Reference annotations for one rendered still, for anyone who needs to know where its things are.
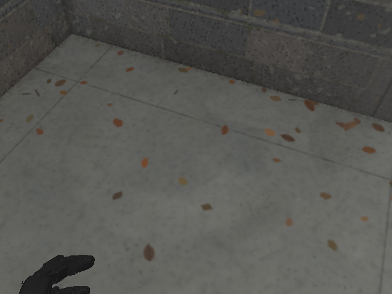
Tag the robot left hand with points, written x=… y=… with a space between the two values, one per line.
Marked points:
x=55 y=270

